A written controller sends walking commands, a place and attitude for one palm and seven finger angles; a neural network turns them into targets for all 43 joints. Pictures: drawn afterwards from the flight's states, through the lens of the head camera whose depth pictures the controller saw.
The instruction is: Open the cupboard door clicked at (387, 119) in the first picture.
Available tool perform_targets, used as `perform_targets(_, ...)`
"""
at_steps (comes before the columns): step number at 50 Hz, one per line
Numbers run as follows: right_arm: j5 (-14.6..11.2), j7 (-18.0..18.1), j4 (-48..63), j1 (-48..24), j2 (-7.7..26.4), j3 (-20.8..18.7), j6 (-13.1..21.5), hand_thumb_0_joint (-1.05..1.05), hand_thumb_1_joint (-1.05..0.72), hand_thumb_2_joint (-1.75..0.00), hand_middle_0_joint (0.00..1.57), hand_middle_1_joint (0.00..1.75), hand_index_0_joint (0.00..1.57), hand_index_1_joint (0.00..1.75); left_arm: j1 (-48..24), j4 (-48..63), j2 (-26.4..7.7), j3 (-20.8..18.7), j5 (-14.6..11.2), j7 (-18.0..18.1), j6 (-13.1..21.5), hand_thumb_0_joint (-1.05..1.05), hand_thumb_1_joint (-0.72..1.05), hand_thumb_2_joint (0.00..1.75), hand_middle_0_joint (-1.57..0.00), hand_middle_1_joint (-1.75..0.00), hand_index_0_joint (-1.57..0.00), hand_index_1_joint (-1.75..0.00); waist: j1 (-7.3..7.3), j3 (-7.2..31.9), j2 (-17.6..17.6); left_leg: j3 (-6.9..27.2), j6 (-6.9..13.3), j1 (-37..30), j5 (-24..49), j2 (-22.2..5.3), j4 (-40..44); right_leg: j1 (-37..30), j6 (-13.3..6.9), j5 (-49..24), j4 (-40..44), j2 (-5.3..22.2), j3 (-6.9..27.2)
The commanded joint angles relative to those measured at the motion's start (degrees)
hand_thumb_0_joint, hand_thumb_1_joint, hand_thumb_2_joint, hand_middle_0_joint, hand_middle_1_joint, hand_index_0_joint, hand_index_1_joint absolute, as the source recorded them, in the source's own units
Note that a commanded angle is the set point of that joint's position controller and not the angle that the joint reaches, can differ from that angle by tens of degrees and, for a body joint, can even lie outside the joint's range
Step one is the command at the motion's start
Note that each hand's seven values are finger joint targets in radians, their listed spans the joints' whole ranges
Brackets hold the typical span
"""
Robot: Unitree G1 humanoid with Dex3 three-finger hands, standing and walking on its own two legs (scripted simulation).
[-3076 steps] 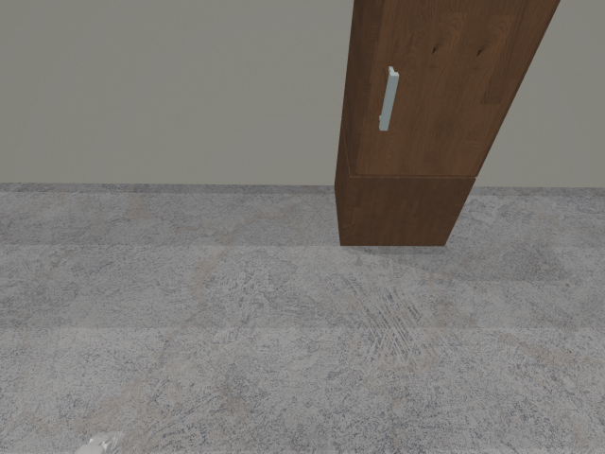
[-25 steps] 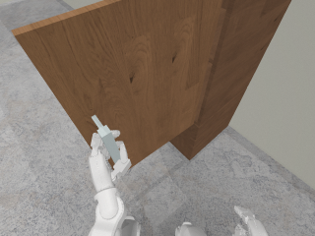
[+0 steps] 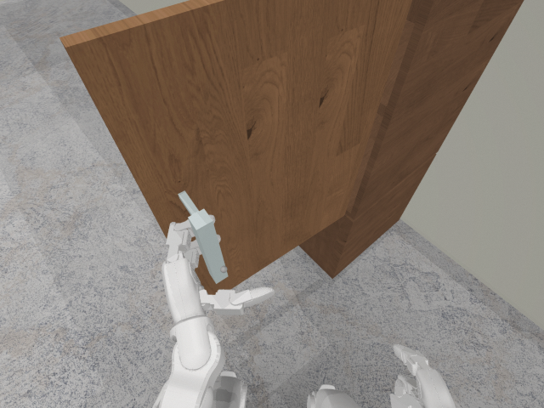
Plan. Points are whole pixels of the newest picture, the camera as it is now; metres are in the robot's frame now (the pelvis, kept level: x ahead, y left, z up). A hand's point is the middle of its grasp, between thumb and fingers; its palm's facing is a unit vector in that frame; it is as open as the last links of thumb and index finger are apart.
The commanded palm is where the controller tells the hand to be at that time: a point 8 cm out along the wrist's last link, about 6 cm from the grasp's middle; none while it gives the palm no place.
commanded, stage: open thumb and fingers to let go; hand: left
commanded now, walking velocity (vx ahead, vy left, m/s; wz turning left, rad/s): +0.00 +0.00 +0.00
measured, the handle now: (203, 240) +0.35 +0.12 +0.04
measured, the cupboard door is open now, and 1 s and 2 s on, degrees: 85 88 88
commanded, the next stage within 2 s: slide the hand sideways off the handle in 0.26 s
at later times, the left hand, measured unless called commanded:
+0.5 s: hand (224, 290) +0.28 +0.08 +0.03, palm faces +0.01 -0.99 -0.12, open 15.9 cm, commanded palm +0.25 +0.12 +0.04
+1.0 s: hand (200, 320) +0.23 +0.11 +0.03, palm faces -0.07 -1.00 -0.03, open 16.3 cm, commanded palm +0.21 +0.17 +0.04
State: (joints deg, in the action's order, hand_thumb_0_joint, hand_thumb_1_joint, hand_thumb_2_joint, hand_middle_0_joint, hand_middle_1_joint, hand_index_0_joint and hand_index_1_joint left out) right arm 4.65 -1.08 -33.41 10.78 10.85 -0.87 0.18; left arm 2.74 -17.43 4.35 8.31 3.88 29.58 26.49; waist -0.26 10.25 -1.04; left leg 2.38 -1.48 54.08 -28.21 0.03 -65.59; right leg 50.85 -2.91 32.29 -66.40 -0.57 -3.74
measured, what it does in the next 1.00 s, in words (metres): stands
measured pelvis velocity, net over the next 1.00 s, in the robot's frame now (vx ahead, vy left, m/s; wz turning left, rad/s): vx -0.01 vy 0.02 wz -0.02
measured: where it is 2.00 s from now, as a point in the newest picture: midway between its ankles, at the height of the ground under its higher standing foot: outside the picture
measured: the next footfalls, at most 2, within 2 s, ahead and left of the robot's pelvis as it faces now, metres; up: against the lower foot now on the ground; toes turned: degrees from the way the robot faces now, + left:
none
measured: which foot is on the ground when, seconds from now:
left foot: down 0.00-1.00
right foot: down 0.00-1.00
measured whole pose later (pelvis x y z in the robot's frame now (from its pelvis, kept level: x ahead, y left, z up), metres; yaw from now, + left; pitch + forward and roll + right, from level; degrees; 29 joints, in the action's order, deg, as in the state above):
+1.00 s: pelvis -0.01 +0.02 -0.01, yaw -1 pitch +16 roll -1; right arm 0.5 -0.2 -25.0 12.5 12.0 0.8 -0.4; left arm 17.9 -0.2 -7.0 8.3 -4.1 1.3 24.0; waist -0.1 8.9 -2.0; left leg 1.6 -0.1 55.9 -29.8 0.0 -70.0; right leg 52.3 -1.7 33.1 -69.7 -0.6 -3.0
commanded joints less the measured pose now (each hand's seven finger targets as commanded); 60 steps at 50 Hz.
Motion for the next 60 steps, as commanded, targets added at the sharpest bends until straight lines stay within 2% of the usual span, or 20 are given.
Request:
perform_targets(1,-0.12,0.16,8.40,-2.19,5.48,-1.87,2.50,0.00,-0.90,-0.90,0.20,0.30,0.20,0.30,-9.39,13.72,3.75,4.13,3.11,1.11,2.96,0.00,-0.50,0.30,-0.24,-0.85,-0.24,-0.85,-1.15,15.79,2.47,-0.81,2.12,-12.35,13.11,0.73,6.71,-8.40,1.03,-19.43,10.82,0.47,1.70)
perform_targets(10,0.17,0.56,8.44,-2.86,5.06,-1.49,2.71,0.00,-0.90,-0.90,0.20,0.30,0.20,0.30,-10.57,13.11,3.67,3.07,4.46,3.72,0.06,0.00,-0.50,0.30,-0.17,-0.40,-0.17,-0.40,-0.36,15.84,2.76,-0.28,1.78,-11.98,11.72,0.46,7.50,-7.56,0.59,-15.62,10.53,0.01,0.85)
perform_targets(12,0.15,0.55,8.51,-3.05,4.94,-1.30,2.75,0.00,-0.90,-0.90,0.20,0.30,0.20,0.30,-11.14,12.55,4.44,3.66,4.57,3.99,-0.51,0.00,-0.50,0.30,-0.15,-0.30,-0.15,-0.30,-0.81,14.50,3.23,-0.19,1.75,-11.75,10.50,0.41,7.72,-6.91,0.60,-14.19,10.88,-0.01,0.58)
perform_targets(18,0.09,0.53,8.05,-4.00,4.72,-1.11,3.10,0.00,-0.90,-0.90,0.20,0.30,0.20,0.30,-14.71,12.11,6.36,4.75,4.49,4.91,-1.09,0.00,-0.50,0.30,-0.15,-0.30,-0.15,-0.30,-1.30,13.98,2.55,0.01,1.74,-11.47,7.86,0.50,7.77,-5.29,0.58,-11.00,10.95,-0.09,0.38)
perform_targets(19,-0.36,0.23,7.37,-0.49,7.30,-1.35,2.80,0.00,-0.90,-0.90,0.20,0.30,0.20,0.30,-13.86,12.72,-1.31,14.77,10.86,-6.14,1.18,0.00,-0.50,0.30,-0.15,-0.30,-0.15,-0.30,-6.54,11.58,4.03,0.23,2.66,-11.86,8.10,0.27,5.78,-1.97,0.88,-13.55,10.40,0.66,1.89)
perform_targets(20,-0.79,0.32,8.90,-0.19,6.90,-1.96,2.55,0.00,-0.90,-0.90,0.20,0.30,0.20,0.30,-15.35,17.15,-5.10,10.17,8.40,-12.20,3.41,0.00,-0.50,0.30,-0.15,-0.30,-0.15,-0.30,-3.63,16.51,1.36,0.01,2.89,-12.51,9.22,0.51,5.49,-4.79,0.29,-15.54,9.98,1.11,2.56)
perform_targets(21,-1.08,0.68,9.20,-0.54,7.06,-1.90,2.29,0.00,-0.90,-0.90,0.20,0.30,0.20,0.30,-15.26,17.90,-7.37,9.31,7.61,-15.89,4.56,0.00,-0.50,0.30,-0.15,-0.30,-0.15,-0.30,-2.85,18.60,0.25,-0.13,2.95,-13.63,10.16,0.68,5.48,-6.11,0.04,-17.08,9.48,1.10,3.08)
perform_targets(23,-2.11,1.05,10.33,-1.07,6.82,-1.47,2.67,0.00,-0.90,-0.90,0.20,0.30,0.20,0.30,-14.39,17.83,-5.86,11.54,4.45,-22.61,5.18,0.00,-0.50,0.30,-0.15,-0.30,-0.15,-0.30,-3.97,15.85,0.62,0.06,3.05,-13.42,8.26,0.69,5.59,-4.61,0.35,-15.17,10.06,0.95,2.96)
perform_targets(24,-2.81,1.21,11.05,-0.84,7.16,-1.34,2.94,0.00,-0.90,-0.90,0.20,0.30,0.20,0.30,-14.88,18.72,-5.13,12.83,1.68,-26.55,4.91,0.00,-0.50,0.30,-0.15,-0.30,-0.15,-0.30,-4.72,15.39,0.34,0.40,3.17,-13.75,7.22,0.70,5.89,-4.58,0.33,-13.73,10.51,0.91,2.99)
perform_targets(25,-3.56,1.53,11.58,-1.16,7.08,-1.06,3.30,0.00,-0.90,-0.90,0.20,0.30,0.20,0.30,-14.38,18.85,-4.82,11.62,-2.13,-29.15,4.38,0.00,-0.50,0.30,-0.15,-0.30,-0.15,-0.30,-4.25,14.10,0.94,0.47,3.11,-13.53,5.61,0.82,6.42,-4.76,0.52,-11.77,11.50,0.66,2.91)
perform_targets(27,-4.70,2.31,12.47,-1.91,7.36,-0.76,3.59,0.00,-0.90,-0.90,0.20,0.30,0.20,0.30,-11.83,18.55,-4.08,8.52,-8.62,-31.40,2.14,0.00,-0.50,0.30,-0.15,-0.30,-0.15,-0.30,-3.35,12.43,2.36,0.59,2.89,-13.64,2.67,0.87,7.86,-5.19,0.76,-7.93,13.31,0.16,2.40)
perform_targets(29,-5.13,2.52,13.63,-2.48,7.70,-0.51,3.87,0.00,-0.90,-0.90,0.20,0.30,0.20,0.30,-9.07,19.16,-3.83,6.04,-11.81,-31.04,0.18,0.00,-0.50,0.30,-0.15,-0.30,-0.15,-0.30,-2.07,11.74,3.67,1.02,2.77,-13.04,1.79,0.99,9.01,-5.86,0.76,-6.41,13.20,0.04,1.49)
perform_targets(31,-4.87,2.39,13.82,-2.26,7.82,-0.63,3.74,0.00,-0.90,-0.90,0.20,0.30,0.20,0.30,-6.37,19.22,-5.04,3.74,-11.31,-28.94,-0.36,0.00,-0.50,0.30,-0.15,-0.30,-0.15,-0.30,-1.23,11.42,4.18,1.05,2.57,-12.43,3.14,0.80,8.82,-5.05,0.85,-7.46,11.60,0.12,0.82)
perform_targets(34,-3.96,1.60,14.28,-1.67,8.06,-1.00,3.50,0.00,-0.90,-0.90,0.20,0.30,0.20,0.30,-3.72,19.34,-8.37,1.53,-7.12,-25.62,0.88,0.00,-0.50,0.30,-0.15,-0.30,-0.15,-0.30,-0.61,11.22,4.72,0.96,2.68,-9.91,4.80,0.80,7.20,-3.79,0.69,-8.12,9.33,0.29,1.07)
perform_targets(38,-3.57,0.22,15.74,-1.47,7.36,-1.29,2.91,0.00,-0.90,-0.90,0.20,0.30,0.20,0.30,1.79,23.14,-8.39,2.41,-4.44,-24.85,2.94,0.00,-0.50,0.30,-0.15,-0.30,-0.15,-0.30,0.16,12.77,1.09,0.01,2.42,-10.47,6.51,0.77,6.27,-3.36,0.35,-9.87,7.91,0.29,1.56)
perform_targets(39,-3.60,0.13,16.19,-1.22,7.65,-1.44,2.61,0.00,-0.90,-0.90,0.20,0.30,0.20,0.30,3.79,23.25,-10.00,1.10,-4.40,-24.92,2.60,0.00,-0.50,0.30,-0.15,-0.30,-0.15,-0.30,0.37,12.96,1.61,0.21,2.53,-9.85,6.91,0.71,6.24,-4.17,0.24,-10.23,7.91,0.14,1.69)
perform_targets(44,-4.05,0.73,17.69,-1.07,7.61,-1.15,1.59,0.00,-0.90,-0.90,0.20,0.30,0.20,0.30,7.93,28.26,-12.69,-1.97,-6.51,-26.54,1.48,0.00,-0.50,0.30,-0.15,-0.30,-0.15,-0.30,0.53,13.01,1.12,-0.58,2.61,-8.94,6.68,0.94,5.99,-6.59,0.44,-11.07,8.85,-0.29,2.59)
perform_targets(47,-4.29,1.30,17.79,-0.83,7.28,-1.07,2.03,0.00,-0.90,-0.90,0.20,0.30,0.20,0.30,9.33,31.67,-11.13,-0.69,-8.22,-27.96,1.81,0.00,-0.50,0.30,-0.15,-0.30,-0.15,-0.30,-0.70,13.04,1.56,-0.61,2.73,-9.69,7.68,0.89,5.10,-6.21,0.94,-13.16,8.92,-0.36,2.45)
perform_targets(52,-4.37,2.25,17.15,-0.45,7.51,-1.04,3.28,0.00,-0.90,-0.90,0.20,0.30,0.20,0.30,12.72,32.11,-13.14,-2.52,-10.04,-31.27,2.72,0.00,-0.50,0.30,-0.15,-0.30,-0.15,-0.30,-1.54,11.08,2.69,-0.14,2.72,-7.72,7.21,0.85,3.79,-4.86,1.22,-13.09,8.58,-0.40,2.40)
perform_targets(60,-4.73,3.27,18.01,-0.55,7.65,-1.42,3.51,0.00,-0.90,-0.90,0.20,0.30,0.20,0.30,19.24,32.70,-17.68,-9.13,-12.47,-35.21,1.07,0.00,-0.50,0.30,-0.15,-0.30,-0.15,-0.30,0.30,13.01,2.12,-1.07,2.76,-5.56,8.52,1.09,2.11,-6.79,1.48,-14.58,8.18,-0.28,3.88)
